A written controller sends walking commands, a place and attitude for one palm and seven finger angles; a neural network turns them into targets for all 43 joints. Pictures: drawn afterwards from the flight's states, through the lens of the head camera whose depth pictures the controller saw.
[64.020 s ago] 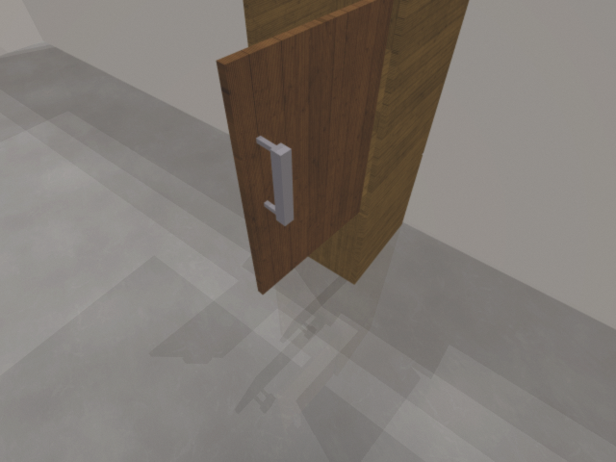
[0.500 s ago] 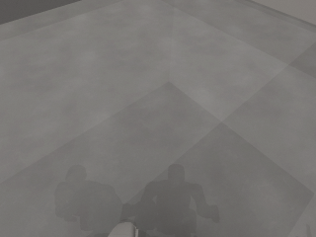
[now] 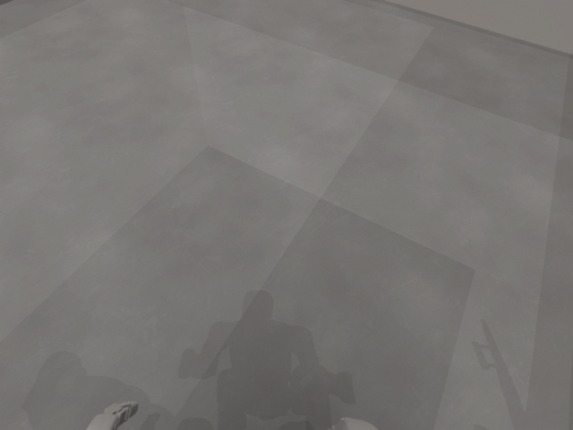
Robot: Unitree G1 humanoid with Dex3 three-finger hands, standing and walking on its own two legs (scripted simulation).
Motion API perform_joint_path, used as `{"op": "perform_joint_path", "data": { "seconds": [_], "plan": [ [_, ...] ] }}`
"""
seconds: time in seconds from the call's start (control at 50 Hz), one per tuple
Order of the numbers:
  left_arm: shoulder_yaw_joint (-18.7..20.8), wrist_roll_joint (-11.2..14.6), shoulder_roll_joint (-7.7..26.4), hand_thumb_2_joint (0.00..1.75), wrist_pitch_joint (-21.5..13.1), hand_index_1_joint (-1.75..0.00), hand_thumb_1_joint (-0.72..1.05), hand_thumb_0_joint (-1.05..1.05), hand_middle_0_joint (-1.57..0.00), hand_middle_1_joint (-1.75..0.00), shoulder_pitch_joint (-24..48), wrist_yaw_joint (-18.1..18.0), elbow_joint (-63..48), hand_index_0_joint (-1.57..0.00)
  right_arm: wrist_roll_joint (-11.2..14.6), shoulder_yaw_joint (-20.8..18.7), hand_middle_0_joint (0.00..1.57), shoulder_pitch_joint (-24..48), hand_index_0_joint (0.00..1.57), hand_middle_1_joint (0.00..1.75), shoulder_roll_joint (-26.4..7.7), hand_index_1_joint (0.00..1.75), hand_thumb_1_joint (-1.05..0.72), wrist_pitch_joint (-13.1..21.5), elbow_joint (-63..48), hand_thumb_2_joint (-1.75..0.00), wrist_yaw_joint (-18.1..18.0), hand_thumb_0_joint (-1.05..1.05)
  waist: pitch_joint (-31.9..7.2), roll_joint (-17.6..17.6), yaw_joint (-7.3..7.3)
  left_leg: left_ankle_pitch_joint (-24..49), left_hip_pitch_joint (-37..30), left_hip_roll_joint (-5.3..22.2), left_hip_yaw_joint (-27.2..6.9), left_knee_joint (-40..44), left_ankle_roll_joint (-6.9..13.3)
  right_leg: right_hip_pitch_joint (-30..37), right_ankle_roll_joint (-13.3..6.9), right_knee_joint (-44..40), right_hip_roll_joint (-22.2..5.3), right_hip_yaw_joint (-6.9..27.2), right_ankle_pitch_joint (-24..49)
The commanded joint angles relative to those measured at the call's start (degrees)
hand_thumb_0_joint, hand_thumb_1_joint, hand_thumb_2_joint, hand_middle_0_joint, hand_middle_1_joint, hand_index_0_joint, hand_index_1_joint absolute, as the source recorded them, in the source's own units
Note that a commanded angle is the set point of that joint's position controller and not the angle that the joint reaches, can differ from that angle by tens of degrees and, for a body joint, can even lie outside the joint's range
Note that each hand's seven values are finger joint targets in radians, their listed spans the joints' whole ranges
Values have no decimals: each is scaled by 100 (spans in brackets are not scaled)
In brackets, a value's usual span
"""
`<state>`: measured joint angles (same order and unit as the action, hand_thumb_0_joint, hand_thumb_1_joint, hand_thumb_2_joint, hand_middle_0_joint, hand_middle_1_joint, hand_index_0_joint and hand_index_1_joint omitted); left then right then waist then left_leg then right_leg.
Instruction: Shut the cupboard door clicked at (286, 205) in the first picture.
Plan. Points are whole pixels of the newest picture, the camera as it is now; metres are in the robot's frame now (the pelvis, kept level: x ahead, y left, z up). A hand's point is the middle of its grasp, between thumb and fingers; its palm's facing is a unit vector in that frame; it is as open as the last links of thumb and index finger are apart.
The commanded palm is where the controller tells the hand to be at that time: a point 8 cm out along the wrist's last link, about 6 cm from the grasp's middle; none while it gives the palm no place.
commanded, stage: turn to face it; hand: left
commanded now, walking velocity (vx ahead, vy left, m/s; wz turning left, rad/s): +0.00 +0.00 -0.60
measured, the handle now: out of the picture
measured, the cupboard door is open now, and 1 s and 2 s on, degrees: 28 28 28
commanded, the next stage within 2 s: none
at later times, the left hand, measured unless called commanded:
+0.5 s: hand out of the picture +0.13 +0.16 -0.18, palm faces -0.23 -0.95 -0.20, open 7.4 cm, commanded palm none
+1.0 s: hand (241, 365) +0.23 +0.09 -0.16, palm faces -0.56 -0.78 -0.29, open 7.4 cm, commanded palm none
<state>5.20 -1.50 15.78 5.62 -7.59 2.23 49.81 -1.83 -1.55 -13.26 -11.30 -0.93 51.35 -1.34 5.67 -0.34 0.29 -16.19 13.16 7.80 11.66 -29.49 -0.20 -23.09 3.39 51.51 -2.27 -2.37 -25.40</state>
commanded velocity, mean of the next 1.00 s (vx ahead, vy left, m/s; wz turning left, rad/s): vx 0.00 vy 0.00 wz -0.60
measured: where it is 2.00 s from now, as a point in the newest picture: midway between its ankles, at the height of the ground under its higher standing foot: outside the picture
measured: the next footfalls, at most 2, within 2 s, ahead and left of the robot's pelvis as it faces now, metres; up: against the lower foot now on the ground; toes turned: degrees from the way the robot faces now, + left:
right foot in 0.10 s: +0.02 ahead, -0.14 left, +0.00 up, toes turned -9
left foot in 0.54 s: +0.10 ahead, +0.10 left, +0.00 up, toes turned -16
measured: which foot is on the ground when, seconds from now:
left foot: down 0.00-0.10, up 0.12-0.52, down 0.54-0.96, up 0.98-1.00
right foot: up 0.00-0.08, down 0.10-0.52, up 0.54-0.94, down 0.96-1.00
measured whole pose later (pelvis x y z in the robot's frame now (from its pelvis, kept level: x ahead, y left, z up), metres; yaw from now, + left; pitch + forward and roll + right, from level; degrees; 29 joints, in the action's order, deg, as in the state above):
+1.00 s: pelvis +0.01 -0.02 -0.02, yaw -35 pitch +0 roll -1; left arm 3.6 -1.5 13.9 2.5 -7.1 1.6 49.8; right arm -1.2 -3.5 -14.0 -15.7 -3.2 52.7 -0.9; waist 5.3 3.4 1.0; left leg -28.9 19.0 10.0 9.3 -48.9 -3.5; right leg -17.0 -0.9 36.8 -0.3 -3.9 -19.4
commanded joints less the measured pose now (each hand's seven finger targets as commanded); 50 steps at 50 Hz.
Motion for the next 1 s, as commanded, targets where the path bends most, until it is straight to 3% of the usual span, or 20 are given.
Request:
{"op": "perform_joint_path", "data": {
  "seconds": [0.0, 0.04, 0.06, 0.08, 0.1, 0.12, 0.14, 0.22, 0.38, 0.46, 0.48, 0.5, 0.52, 0.54, 0.62, 0.82, 0.9, 0.94, 0.96, 0.98],
  "plan": [
    [-12, 50, 151, 90, -253, -30, 90, 0, -20, -30, 124, 15, -528, -20, 18, -404, 20, -230, 20, 30, -1368, 30, -90, 66, -244, -90, -33, 0, -939, 1369, 154, 2836, -886, 1322, -708, 333, 656, 290, -163, -1159, 166, -313, 176],
    [36, 37, 315, 90, -301, -30, 90, 0, -20, -30, -378, -8, -371, -20, 61, -429, 20, -26, 20, 30, -1388, 30, -90, 38, -279, -90, -4, 0, -993, 997, -155, 2041, -229, 1136, -387, -361, 280, 1326, -285, -2357, 197, -352, 1317],
    [105, -7, 760, 90, -371, -30, 90, 0, -20, -30, -817, -57, -237, -20, 122, -401, 20, 0, 20, 30, -1151, 30, -90, 20, -352, -90, 42, 0, -1157, 28, -361, 971, 519, 756, -94, -1331, -68, 2214, -516, -3040, -452, 468, 2091],
    [232, -41, 1371, 90, -439, -30, 90, 0, -20, -30, -1098, -149, -135, -20, 111, -256, 20, 342, 20, 30, -633, 30, -90, 8, -668, -90, 58, 0, -919, -1812, -556, -2017, 2173, -230, 28, -2769, -411, 2630, -1109, -3248, -1821, 2484, 4048],
    [219, 48, 1429, 90, -416, -30, 90, 0, -20, -30, -1208, -227, -116, -20, 110, -241, 20, 459, 20, 30, -865, 30, -90, -86, -721, -90, -14, 0, -959, -1501, -566, -2109, 2294, -216, -848, -3590, -369, 2204, -1566, -3226, -2150, 2564, 4422],
    [182, 47, 1252, 90, -400, -30, 90, 0, -20, -30, -966, -261, -202, -20, 109, -244, 20, 535, 20, 30, -788, 30, -90, -108, -698, -90, -12, 0, -675, -1101, -426, -1685, 2557, -133, -1148, -3887, -347, 2109, -1545, -3225, -1857, 2140, 4131],
    [176, 38, 1069, 90, -431, -30, 90, 0, -20, -30, -684, -305, -251, -20, 99, -261, 20, 478, 20, 30, -799, 30, -90, -94, -625, -90, -39, 0, -718, -1647, -278, -1443, 2721, -120, -1204, -3979, -391, 2150, -1459, -3190, -1595, 2260, 4123],
    [50, 67, 749, 90, -473, -30, 90, 0, -20, -30, -266, -289, -424, -20, 82, -284, 20, 268, 20, 30, -817, 30, -90, -147, -383, -90, 41, 0, -835, -733, -7, -468, 2013, -185, -1149, -3699, -529, 1598, -1254, -3052, -990, 1425, 3797],
    [143, -18, 880, 90, -448, -30, 90, 0, -20, -30, -586, -264, -321, -20, 122, -253, 20, 675, 20, 30, -719, 30, -90, -63, -634, -90, 4, 0, -821, -669, -197, -867, 1620, -473, -1134, -2085, -494, 1579, -1520, -2953, -1051, 2263, 3319],
    [163, 16, 816, 90, -384, -30, 90, 0, -20, -30, -220, -265, -355, -20, 183, -241, 20, 43, 20, 30, -698, 30, -90, 33, -490, -90, -54, 0, -995, -770, 131, 26, 99, -648, -1138, 6, -386, 872, -1090, -2306, -714, 2340, 3397],
    [118, 75, 640, 90, -360, -30, 90, 0, -20, -30, -191, -257, -406, -20, 168, -263, 20, -222, 20, 30, -920, 30, -90, 107, -402, -90, -80, 0, -1204, -262, 231, 570, -785, -295, -1335, 843, -313, 364, -772, -1846, -269, 1944, 2793],
    [51, 145, 296, 90, -334, -30, 90, 0, -20, -30, -394, -208, -489, -20, 86, -349, 20, -325, 20, 30, -1493, 30, -90, 159, -419, -90, -95, 0, -1315, 1334, 200, 1387, -1528, 1119, -2727, 1248, 165, -707, -365, -798, 598, 1156, 518],
    [30, 96, 336, 90, -336, -30, 90, 0, -20, -30, -318, -189, -522, -20, 64, -373, 20, -424, 20, 30, -1715, 30, -90, 111, -486, -90, -125, 0, -1223, 1715, 237, 2433, -1300, 1996, -3219, 1127, 765, -962, -191, 459, 539, 572, -1131],
    [70, 45, 415, 90, -322, -30, 90, 0, -20, -30, -275, -170, -536, -20, 10, -321, 20, -345, 20, 30, -1580, 30, -90, 74, -568, -90, -125, 0, -1004, 1114, 223, 2501, -717, 1977, -2960, 1056, 995, -779, -188, 1183, 304, 672, -1029],
    [129, 23, 388, 90, -214, -30, 90, 0, -20, -30, -267, -27, -327, -20, -7, -206, 20, 252, 20, 30, -1149, 30, -90, 101, -704, -90, -154, 0, -545, 1108, -39, 2674, -425, 1188, -1668, 983, 782, -927, -1, 1732, 92, 442, -223],
    [2, 35, 140, 90, -233, -30, 90, 0, -20, -30, 171, 36, -473, -20, 9, -382, 20, -205, 20, 30, -1341, 30, -90, 58, -351, -90, -45, 0, -786, 1308, 204, 2587, -800, 1310, -782, 591, 729, -103, -77, -469, 113, -272, -25],
    [50, 27, 397, 90, -327, -30, 90, 0, -20, -30, -529, -1, -265, -20, 64, -422, 20, 73, 20, 30, -1397, 30, -90, 25, -366, -90, 10, 0, -968, 885, -240, 1858, -79, 1073, -268, -578, 190, 1441, -314, -2429, 169, -315, 1449],
    [231, -3, 1432, 90, -457, -30, 90, 0, -20, -30, -1188, -160, -53, -20, 107, -241, 20, 422, 20, 30, -710, 30, -90, -2, -757, -90, 49, 0, -999, -1922, -575, -2172, 2212, -281, -117, -3059, -422, 2592, -1267, -3103, -1912, 2570, 4707],
    [223, 58, 1404, 90, -437, -30, 90, 0, -20, -30, -1283, -240, -48, -20, 114, -242, 20, 432, 20, 30, -887, 30, -90, -87, -781, -90, -14, 0, -1017, -1401, -574, -2072, 2244, -154, -885, -3728, -380, 2247, -1636, -3079, -2171, 2479, 4807],
    [203, 42, 1193, 90, -427, -30, 90, 0, -20, -30, -933, -291, -140, -20, 128, -248, 20, 500, 20, 30, -818, 30, -90, -113, -712, -90, -30, 0, -725, -1097, -414, -1672, 2480, -43, -1132, -3952, -360, 2032, -1660, -3168, -1865, 2182, 4027]
  ]
}}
